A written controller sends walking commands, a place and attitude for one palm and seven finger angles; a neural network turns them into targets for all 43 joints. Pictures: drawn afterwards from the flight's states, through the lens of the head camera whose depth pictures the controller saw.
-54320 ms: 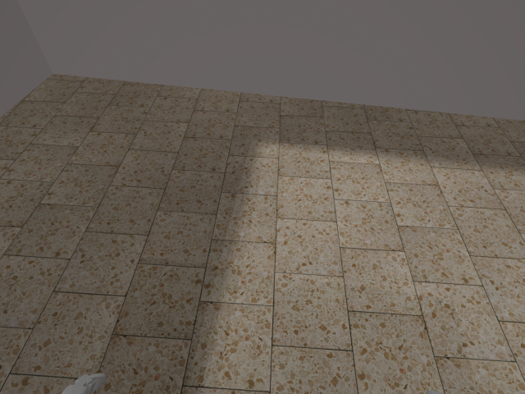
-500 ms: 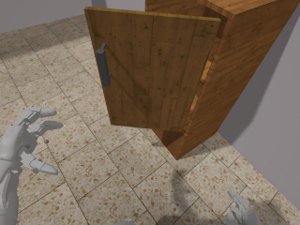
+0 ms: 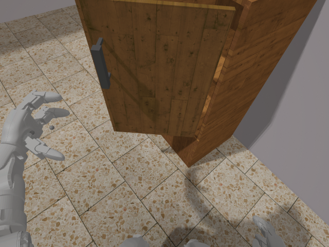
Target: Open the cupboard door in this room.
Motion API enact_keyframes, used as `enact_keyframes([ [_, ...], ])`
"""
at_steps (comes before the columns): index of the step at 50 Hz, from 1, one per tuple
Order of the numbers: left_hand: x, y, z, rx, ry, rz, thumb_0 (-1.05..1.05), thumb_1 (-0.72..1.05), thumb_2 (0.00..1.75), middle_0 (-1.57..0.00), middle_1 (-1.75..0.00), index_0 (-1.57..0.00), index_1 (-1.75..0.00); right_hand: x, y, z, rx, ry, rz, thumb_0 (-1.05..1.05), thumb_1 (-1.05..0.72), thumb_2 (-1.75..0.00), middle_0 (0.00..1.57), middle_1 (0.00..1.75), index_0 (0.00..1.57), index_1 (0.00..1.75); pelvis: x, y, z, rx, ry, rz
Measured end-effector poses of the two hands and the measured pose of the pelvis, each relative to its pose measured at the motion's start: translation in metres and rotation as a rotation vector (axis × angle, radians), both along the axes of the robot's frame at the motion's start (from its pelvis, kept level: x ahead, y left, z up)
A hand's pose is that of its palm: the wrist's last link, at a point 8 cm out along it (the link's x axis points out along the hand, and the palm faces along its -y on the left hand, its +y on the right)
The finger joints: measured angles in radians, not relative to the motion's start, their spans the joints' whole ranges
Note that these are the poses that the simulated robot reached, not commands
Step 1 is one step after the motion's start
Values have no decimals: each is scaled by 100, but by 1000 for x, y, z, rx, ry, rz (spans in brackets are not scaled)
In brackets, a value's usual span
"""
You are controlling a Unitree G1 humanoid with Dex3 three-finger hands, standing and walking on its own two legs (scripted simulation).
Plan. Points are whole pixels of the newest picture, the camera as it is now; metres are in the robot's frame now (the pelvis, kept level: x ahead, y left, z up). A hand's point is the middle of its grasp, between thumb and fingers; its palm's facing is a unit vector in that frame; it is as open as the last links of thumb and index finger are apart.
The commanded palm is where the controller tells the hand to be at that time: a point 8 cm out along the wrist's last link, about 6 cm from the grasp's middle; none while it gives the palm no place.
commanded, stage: move the hooked fingers beside the handle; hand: left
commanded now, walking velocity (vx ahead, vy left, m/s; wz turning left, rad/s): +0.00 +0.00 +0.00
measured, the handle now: (103, 64) +0.59 +0.21 +0.07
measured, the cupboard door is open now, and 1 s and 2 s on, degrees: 50 50 50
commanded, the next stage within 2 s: none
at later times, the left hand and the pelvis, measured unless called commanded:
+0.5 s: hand (61, 105) +0.42 +0.28 +0.07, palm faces -0.03 -1.00 +0.01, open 14.0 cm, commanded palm +0.41 +0.32 +0.07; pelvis +0.00 +0.01 -0.01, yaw -1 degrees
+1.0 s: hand (75, 81) +0.51 +0.27 +0.08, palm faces -0.03 -1.00 +0.00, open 14.0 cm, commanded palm +0.50 +0.31 +0.07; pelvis +0.00 +0.02 -0.02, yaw -2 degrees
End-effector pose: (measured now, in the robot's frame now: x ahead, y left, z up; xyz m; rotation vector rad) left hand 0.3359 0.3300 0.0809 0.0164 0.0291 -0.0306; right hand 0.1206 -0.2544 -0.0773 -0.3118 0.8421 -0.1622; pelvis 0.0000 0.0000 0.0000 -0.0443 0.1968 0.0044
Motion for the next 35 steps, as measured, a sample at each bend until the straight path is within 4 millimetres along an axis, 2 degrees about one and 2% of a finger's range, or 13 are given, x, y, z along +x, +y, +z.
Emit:
enact_keyframes([
  [8, 20, 7, -3, -10, 10, 35, -1, -50, 30, -31, -120, -31, -120, -28, -9, -6, -2, 100, -60, 1, -90, -90, 20, 30, 20, 30, 6, 0, -1, 4, 26, -22],
  [15, 33, 9, -4, -8, -15, 21, -1, -50, 30, -30, -120, -30, -120, -43, -13, -10, -21, 176, -83, 1, -90, -90, 20, 30, 20, 30, 7, 1, -3, -4, 43, -18],
  [26, 72, 4, -8, -29, 9, 6, -1, -50, 30, -30, -120, -31, -120, -53, -8, -13, -34, 219, -103, 0, -90, -90, 20, 30, 20, 30, 2, 7, -8, -11, 74, -18],
  [35, 102, 1, -3, -13, -11, -5, -1, -50, 30, -30, -120, -30, -120, -82, -3, -22, -30, 329, -139, 0, -90, -90, 20, 30, 20, 30, 1, 13, -12, -19, 106, -23],
])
